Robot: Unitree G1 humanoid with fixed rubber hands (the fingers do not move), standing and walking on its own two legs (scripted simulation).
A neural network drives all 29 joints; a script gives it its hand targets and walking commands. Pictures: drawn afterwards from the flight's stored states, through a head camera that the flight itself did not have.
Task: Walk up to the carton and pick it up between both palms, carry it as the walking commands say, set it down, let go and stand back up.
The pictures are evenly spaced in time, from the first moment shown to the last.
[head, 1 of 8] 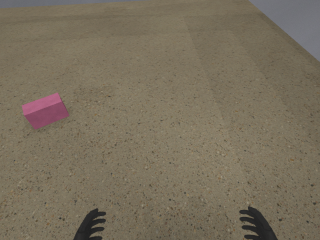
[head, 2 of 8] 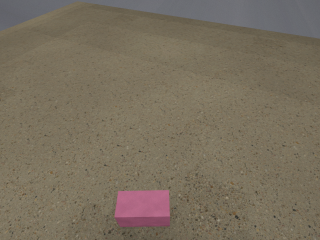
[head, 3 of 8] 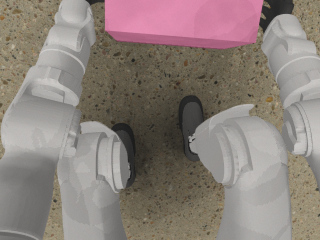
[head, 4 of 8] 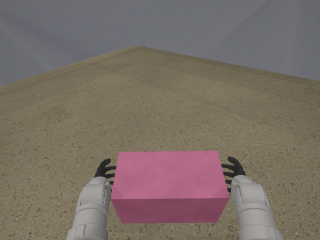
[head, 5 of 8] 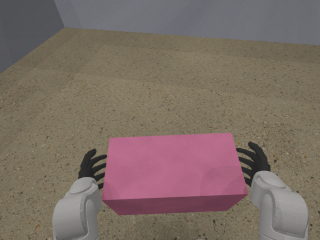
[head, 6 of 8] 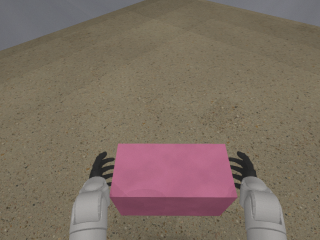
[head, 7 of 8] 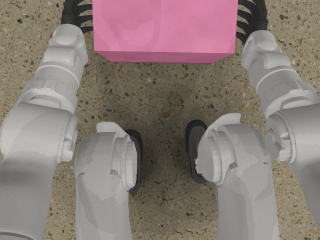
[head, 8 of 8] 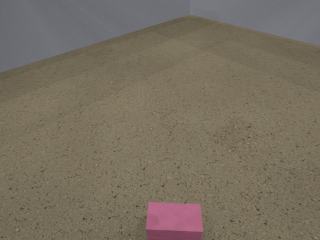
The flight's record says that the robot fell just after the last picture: no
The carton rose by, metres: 0.72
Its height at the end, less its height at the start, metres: +0.00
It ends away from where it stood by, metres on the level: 0.60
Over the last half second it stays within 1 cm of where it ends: yes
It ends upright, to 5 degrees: yes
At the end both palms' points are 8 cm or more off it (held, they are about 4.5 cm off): yes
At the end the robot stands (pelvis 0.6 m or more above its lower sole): yes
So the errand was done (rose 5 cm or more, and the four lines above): yes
